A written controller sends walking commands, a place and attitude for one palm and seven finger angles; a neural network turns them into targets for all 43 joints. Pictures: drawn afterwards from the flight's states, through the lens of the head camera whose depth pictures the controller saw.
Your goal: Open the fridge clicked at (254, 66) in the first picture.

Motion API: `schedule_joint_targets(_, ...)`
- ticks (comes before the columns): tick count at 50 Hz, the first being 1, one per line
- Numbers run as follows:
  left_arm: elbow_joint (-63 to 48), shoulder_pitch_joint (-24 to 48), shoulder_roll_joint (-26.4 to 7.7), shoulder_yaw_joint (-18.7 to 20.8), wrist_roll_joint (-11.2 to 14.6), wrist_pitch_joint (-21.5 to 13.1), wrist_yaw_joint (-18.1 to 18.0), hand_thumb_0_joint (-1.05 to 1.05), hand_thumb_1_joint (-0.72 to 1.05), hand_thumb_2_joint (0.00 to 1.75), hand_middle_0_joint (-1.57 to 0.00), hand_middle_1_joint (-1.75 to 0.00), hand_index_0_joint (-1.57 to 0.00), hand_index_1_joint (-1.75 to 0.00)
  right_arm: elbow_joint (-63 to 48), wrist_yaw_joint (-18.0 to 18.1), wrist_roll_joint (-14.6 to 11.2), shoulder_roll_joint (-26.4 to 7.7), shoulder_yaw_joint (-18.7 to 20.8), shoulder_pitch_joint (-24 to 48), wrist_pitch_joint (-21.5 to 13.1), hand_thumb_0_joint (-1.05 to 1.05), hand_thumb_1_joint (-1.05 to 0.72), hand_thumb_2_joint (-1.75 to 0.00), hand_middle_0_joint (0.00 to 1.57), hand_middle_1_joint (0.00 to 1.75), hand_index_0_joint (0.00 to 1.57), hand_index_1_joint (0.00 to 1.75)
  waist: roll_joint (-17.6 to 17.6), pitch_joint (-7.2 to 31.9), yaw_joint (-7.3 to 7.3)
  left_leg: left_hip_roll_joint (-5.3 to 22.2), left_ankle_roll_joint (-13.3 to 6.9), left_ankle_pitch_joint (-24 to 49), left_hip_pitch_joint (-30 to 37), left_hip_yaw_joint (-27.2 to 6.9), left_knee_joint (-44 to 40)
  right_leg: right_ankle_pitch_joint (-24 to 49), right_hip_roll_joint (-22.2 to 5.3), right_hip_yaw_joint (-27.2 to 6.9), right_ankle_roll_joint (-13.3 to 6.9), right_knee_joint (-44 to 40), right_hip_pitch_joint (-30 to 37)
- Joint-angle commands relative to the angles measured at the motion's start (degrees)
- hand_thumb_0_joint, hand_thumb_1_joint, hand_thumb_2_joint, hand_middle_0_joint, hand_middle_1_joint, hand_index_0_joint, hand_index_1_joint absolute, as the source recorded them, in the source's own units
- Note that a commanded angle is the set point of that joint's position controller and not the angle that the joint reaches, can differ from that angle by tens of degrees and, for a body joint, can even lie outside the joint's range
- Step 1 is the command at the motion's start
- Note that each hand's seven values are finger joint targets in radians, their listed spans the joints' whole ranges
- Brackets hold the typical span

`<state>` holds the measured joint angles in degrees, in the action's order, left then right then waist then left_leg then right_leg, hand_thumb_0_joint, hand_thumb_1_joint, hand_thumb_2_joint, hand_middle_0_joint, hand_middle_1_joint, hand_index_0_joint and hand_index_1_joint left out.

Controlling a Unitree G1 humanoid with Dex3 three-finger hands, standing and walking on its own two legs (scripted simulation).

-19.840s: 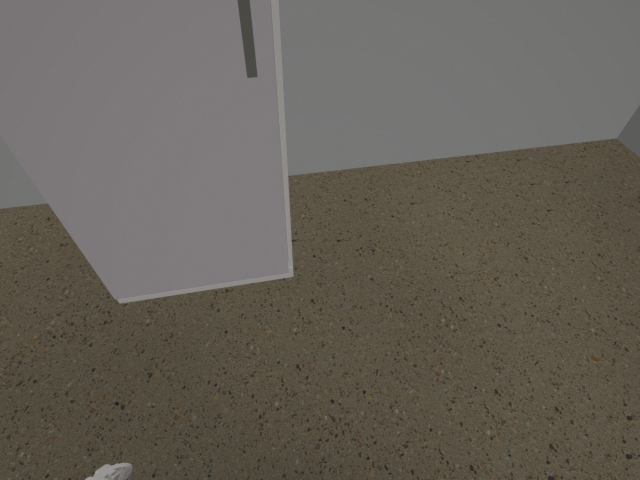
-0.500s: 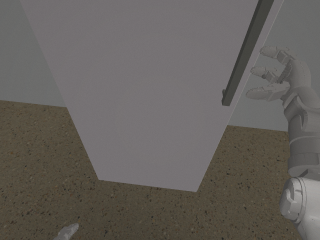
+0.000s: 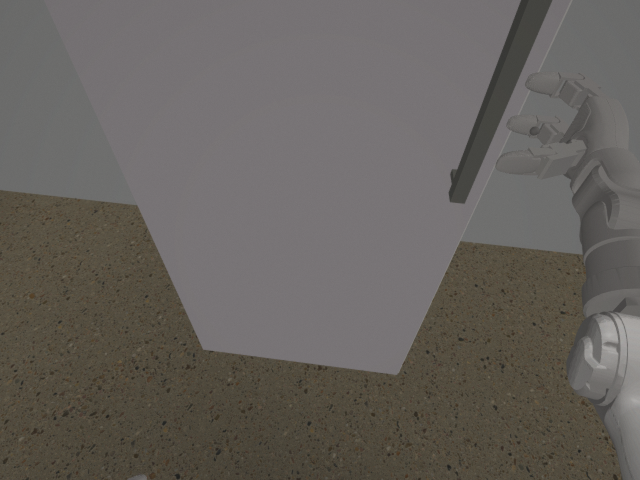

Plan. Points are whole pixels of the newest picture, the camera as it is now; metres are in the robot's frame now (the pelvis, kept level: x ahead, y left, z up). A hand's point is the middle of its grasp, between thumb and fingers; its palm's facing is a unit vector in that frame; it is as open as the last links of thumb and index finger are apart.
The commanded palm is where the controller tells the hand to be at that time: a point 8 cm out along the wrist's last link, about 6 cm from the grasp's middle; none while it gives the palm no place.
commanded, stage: slide the fingers in behind the handle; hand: right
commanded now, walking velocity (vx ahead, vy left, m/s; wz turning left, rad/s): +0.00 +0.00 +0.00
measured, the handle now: (498, 78) +0.52 -0.13 +0.27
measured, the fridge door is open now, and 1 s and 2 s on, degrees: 0 0 0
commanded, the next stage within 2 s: grip the handle and tug to test in 1.78 s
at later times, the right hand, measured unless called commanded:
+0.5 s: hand (504, 138) +0.47 -0.15 +0.22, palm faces +0.02 +1.00 +0.02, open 14.0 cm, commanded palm +0.44 -0.21 +0.23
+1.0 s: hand (486, 134) +0.47 -0.13 +0.22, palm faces +0.02 +1.00 +0.02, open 14.0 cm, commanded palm +0.44 -0.18 +0.23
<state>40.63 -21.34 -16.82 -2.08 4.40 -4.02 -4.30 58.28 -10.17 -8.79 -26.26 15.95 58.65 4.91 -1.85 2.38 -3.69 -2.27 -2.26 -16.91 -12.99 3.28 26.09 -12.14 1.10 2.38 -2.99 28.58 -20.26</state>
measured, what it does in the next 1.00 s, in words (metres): stands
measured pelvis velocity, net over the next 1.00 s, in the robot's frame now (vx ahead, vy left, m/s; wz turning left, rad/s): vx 0.01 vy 0.01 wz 0.01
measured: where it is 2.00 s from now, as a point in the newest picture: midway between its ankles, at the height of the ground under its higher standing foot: outside the picture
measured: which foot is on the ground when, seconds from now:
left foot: down 0.00-1.00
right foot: down 0.00-1.00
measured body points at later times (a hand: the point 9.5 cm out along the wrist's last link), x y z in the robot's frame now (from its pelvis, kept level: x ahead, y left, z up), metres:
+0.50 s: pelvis +0.00 +0.00 +0.00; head +0.01 +0.01 +0.45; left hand +0.09 +0.26 -0.11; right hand +0.46 -0.20 +0.22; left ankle -0.04 +0.09 -0.74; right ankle +0.03 -0.09 -0.74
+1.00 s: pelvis +0.01 +0.01 +0.00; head +0.01 +0.02 +0.45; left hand +0.10 +0.27 -0.11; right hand +0.46 -0.18 +0.22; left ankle -0.04 +0.09 -0.74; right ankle +0.03 -0.09 -0.74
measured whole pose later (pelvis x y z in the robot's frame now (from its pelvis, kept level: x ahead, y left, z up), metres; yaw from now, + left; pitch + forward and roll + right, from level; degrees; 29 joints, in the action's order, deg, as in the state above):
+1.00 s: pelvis +0.01 +0.01 +0.00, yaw +1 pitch +3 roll +0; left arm 39.0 -17.4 -15.8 -2.1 4.4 -2.6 -3.8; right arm 45.6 -4.2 -9.4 -18.4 13.9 52.3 10.2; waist -2.1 2.5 -2.7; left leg -2.6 -2.9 -17.1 -10.6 2.6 25.1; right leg -12.2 0.8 2.8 -2.3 26.9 -17.3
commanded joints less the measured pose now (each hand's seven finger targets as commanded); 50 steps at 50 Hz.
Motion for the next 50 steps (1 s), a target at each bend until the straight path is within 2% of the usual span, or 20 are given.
schedule_joint_targets(1,-5.8,-1.0,-8.4,3.2,-0.3,-3.3,-0.1,0.0,0.9,0.9,-0.2,-0.3,-0.2,-0.3,-10.8,0.2,-1.0,-11.6,1.9,32.0,-4.9,0.0,0.5,-0.3,0.3,1.2,0.3,1.2,0.7,16.9,-1.5,1.1,0.7,14.9,-6.7,-3.1,-3.5,10.6,-1.7,-5.4,-0.4,-1.0,17.5)
schedule_joint_targets(3,-6.1,-1.2,-8.2,3.4,-0.2,-3.5,0.0,0.0,0.9,0.9,-0.2,-0.3,-0.2,-0.3,-12.3,-0.2,-1.6,-8.9,-0.2,31.3,-5.7,0.0,0.5,-0.3,0.3,1.2,0.3,1.2,1.2,17.6,-1.93,1.1,0.7,15.0,-6.4,-2.7,-3.5,11.4,-1.7,-5.2,-0.5,-0.7,18.2)
schedule_joint_targets(6,-6.3,-0.6,-8.4,3.4,-0.2,-3.9,0.3,0.0,0.9,0.9,-0.2,-0.3,-0.2,-0.3,-15.1,0.0,-1.5,-10.4,1.6,29.7,-5.7,0.0,0.5,-0.3,0.3,1.2,0.3,1.2,-1.4,19.3,-0.47,0.8,0.3,15.8,-6.4,-2.7,-3.0,13.3,-1.9,-5.6,-0.1,-0.8,20.2)
schedule_joint_targets(8,-7.0,-0.4,-8.3,3.4,-0.1,-4.0,0.4,0.0,0.9,0.9,-0.2,-0.3,-0.2,-0.3,-16.7,-0.1,-2.2,-8.9,0.5,27.4,-5.6,0.0,0.5,-0.3,0.3,1.2,0.3,1.2,1.3,18.9,-0.44,0.8,0.4,15.4,-5.4,-2.4,-3.4,13.2,-2.0,-5.5,-0.4,-0.9,19.6)
schedule_joint_targets(11,-7.2,0.7,-8.2,3.1,0.1,-4.0,0.3,0.0,0.9,0.9,-0.2,-0.3,-0.2,-0.3,-18.2,0.4,-1.8,-10.5,2.1,27.4,-4.3,0.0,0.5,-0.3,0.3,1.2,0.3,1.2,0.6,17.2,0.13,0.6,0.5,14.8,-5.7,-2.6,-3.4,11.6,-2.0,-5.4,-0.3,-1.5,18.7)
schedule_joint_targets(14,-8.3,2.1,-7.9,3.0,0.1,-4.2,0.5,0.0,0.9,0.9,-0.2,-0.3,-0.2,-0.3,-24.2,1.7,-1.6,-10.3,2.2,26.5,-4.1,0.0,0.5,-0.3,0.3,1.2,0.3,1.2,-1.3,19.4,0.96,0.5,0.3,15.5,-4.8,-2.5,-3.1,13.3,-2.1,-5.5,-0.2,-1.6,20.5)
schedule_joint_targets(15,-8.3,2.7,-7.5,2.9,0.2,-4.2,0.6,0.0,0.9,0.9,-0.2,-0.3,-0.2,-0.3,-25.3,2.0,-1.6,-7.7,0.3,26.8,-3.8,0.0,0.5,-0.3,0.3,1.2,0.3,1.2,-2.1,19.2,0.55,0.5,0.2,15.5,-5.7,-2.4,-3.1,14.1,-2.3,-5.6,0.0,-1.6,21.9)
schedule_joint_targets(17,-8.5,3.1,-7.3,3.0,0.1,-4.2,0.7,0.0,0.9,0.9,-0.2,-0.3,-0.2,-0.3,-25.5,2.9,-1.6,-8.1,1.9,23.6,-2.6,0.0,0.5,-0.3,0.3,1.2,0.3,1.2,-0.7,19.0,1.48,0.3,0.2,14.5,-5.6,-2.1,-3.3,13.9,-2.5,-6.0,0.2,-2.0,22.1)
schedule_joint_targets(18,-8.3,2.9,-7.4,2.8,0.0,-3.8,0.5,0.0,0.9,0.9,-0.2,-0.3,-0.2,-0.3,-23.3,3.2,-1.9,-7.9,1.6,22.0,-1.9,0.0,0.5,-0.3,0.3,1.2,0.3,1.2,2.1,16.7,1.07,0.4,0.4,14.6,-4.6,-2.1,-3.9,13.0,-2.4,-5.3,-0.2,-2.1,19.6)
schedule_joint_targets(20,-8.2,3.7,-7.3,2.5,0.2,-3.2,0.3,0.0,0.9,0.9,-0.2,-0.3,-0.2,-0.3,-22.3,3.9,-1.2,-7.8,1.0,24.9,-0.6,0.0,0.5,-0.3,0.3,1.2,0.3,1.2,2.6,13.9,0.37,0.7,0.7,14.3,-4.8,-2.5,-4.0,10.4,-2.1,-5.0,-0.4,-2.6,17.0)
schedule_joint_targets(24,-8.4,3.6,-7.1,2.4,-0.2,-2.7,0.0,0.0,0.9,0.9,-0.2,-0.3,-0.2,-0.3,-22.3,5.5,-0.1,-10.1,2.9,27.1,-1.0,0.0,0.5,-0.3,0.3,1.2,0.3,1.2,2.7,17.5,0.64,1.0,0.7,15.7,-2.9,-3.1,-3.9,11.3,-1.9,-4.7,-0.5,-2.3,17.9)
schedule_joint_targets(29,-8.7,3.7,-6.6,2.6,-0.2,-2.7,0.4,0.0,0.9,0.9,-0.2,-0.3,-0.2,-0.3,-24.9,4.6,-0.4,-6.8,0.8,26.1,-2.5,0.0,0.5,-0.3,0.3,1.2,0.3,1.2,-0.5,21.7,0.95,0.9,0.3,21.5,-1.8,-2.9,-2.7,18.3,-1.8,-4.8,-0.2,-1.0,22.1)
schedule_joint_targets(30,-8.8,4.3,-6.4,2.6,0.0,-2.6,0.4,0.0,0.9,0.9,-0.2,-0.3,-0.2,-0.3,-25.3,4.2,-0.9,-4.4,-1.1,26.2,-2.2,0.0,0.5,-0.3,0.3,1.2,0.3,1.2,-0.2,20.8,0.4,0.9,0.5,21.8,-2.3,-2.9,-2.9,18.3,-1.8,-4.6,-0.2,-1.0,22.4)
schedule_joint_targets(33,-8.6,3.9,-6.7,2.7,-0.1,-2.1,0.3,0.0,0.9,0.9,-0.2,-0.3,-0.2,-0.3,-22.4,3.6,-1.8,-5.4,0.2,23.2,-0.8,0.0,0.5,-0.3,0.3,1.2,0.3,1.2,4.5,18.0,0.57,0.9,0.9,22.3,-1.2,-2.9,-3.5,16.4,-1.4,-4.0,-0.7,-1.0,18.8)
schedule_joint_targets(34,-8.6,4.4,-6.8,2.7,0.0,-1.9,0.2,0.0,0.9,0.9,-0.2,-0.3,-0.2,-0.3,-22.9,3.8,-1.6,-7.7,2.1,23.5,-0.4,0.0,0.5,-0.3,0.3,1.2,0.3,1.2,3.6,17.8,1.11,1.1,0.9,23.2,-0.5,-3.1,-3.3,16.2,-1.4,-3.8,-0.8,-1.3,18.1)
schedule_joint_targets(37,-9.0,5.1,-6.3,2.7,0.2,-1.8,0.4,0.0,0.9,0.9,-0.2,-0.3,-0.2,-0.3,-26.6,4.1,-1.1,-4.7,-0.9,25.2,0.0,0.0,0.5,-0.3,0.3,1.2,0.3,1.2,0.4,18.6,0.9,1.2,0.7,22.9,-1.2,-3.1,-3.2,16.8,-1.3,-3.9,-0.6,-1.3,19.7)
schedule_joint_targets(42,-8.6,5.7,-6.1,2.7,0.3,-1.4,0.4,0.0,0.9,0.9,-0.2,-0.3,-0.2,-0.3,-26.8,4.7,-1.8,-2.2,-2.4,24.6,1.1,0.0,0.5,-0.3,0.3,1.2,0.3,1.2,1.2,16.8,0.46,1.0,0.7,21.9,-2.1,-2.9,-3.7,16.0,-1.3,-4.0,-0.6,-1.4,19.7)
schedule_joint_targets(43,-8.5,5.1,-6.3,2.8,0.1,-1.3,0.3,0.0,0.9,0.9,-0.2,-0.3,-0.2,-0.3,-25.6,5.2,-1.9,-3.5,-1.0,23.6,1.3,0.0,0.5,-0.3,0.3,1.2,0.3,1.2,4.2,16.3,0.59,1.0,1.0,21.4,-1.3,-2.8,-4.0,15.2,-1.3,-4.0,-0.8,-1.4,18.3)
schedule_joint_targets(45,-8.4,5.5,-6.3,2.7,-0.1,-1.2,0.2,0.0,0.9,0.9,-0.2,-0.3,-0.2,-0.3,-27.0,5.9,-1.3,-4.7,-0.4,26.1,1.3,0.0,0.5,-0.3,0.3,1.2,0.3,1.2,1.8,18.0,0.76,1.3,0.9,22.0,-0.7,-3.3,-3.7,15.2,-1.0,-3.9,-0.7,-1.8,18.7)
schedule_joint_targets(50,-8.3,5.2,-6.2,2.6,-0.3,-1.0,0.1,0.0,0.9,0.9,-0.2,-0.3,-0.2,-0.3,-25.5,6.5,-0.7,-5.9,0.7,25.1,0.5,0.0,0.5,-0.3,0.3,1.2,0.3,1.2,2.9,18.3,1.04,1.4,1.0,23.4,1.3,-3.5,-3.6,15.2,-0.9,-3.5,-0.8,-1.9,17.3)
